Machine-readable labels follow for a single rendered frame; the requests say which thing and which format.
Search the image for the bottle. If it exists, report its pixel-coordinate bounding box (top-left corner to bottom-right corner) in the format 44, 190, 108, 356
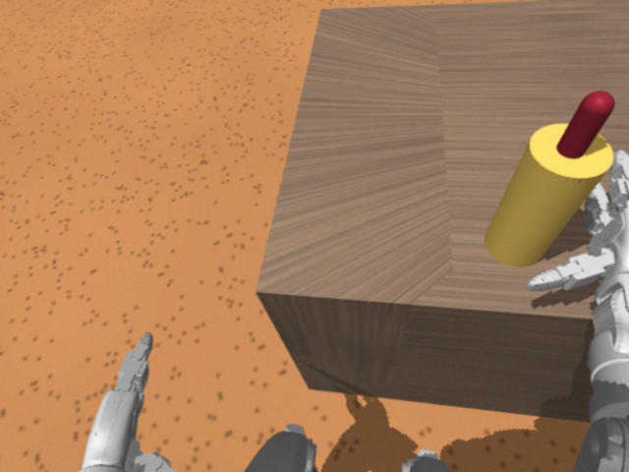
485, 91, 615, 267

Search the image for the right robot hand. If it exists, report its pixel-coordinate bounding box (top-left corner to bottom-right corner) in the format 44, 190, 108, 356
527, 150, 629, 291

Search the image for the left robot hand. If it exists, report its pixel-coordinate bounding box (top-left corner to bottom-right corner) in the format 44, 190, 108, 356
82, 332, 178, 472

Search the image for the right robot arm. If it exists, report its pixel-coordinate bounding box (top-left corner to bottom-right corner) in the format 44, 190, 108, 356
573, 272, 629, 472

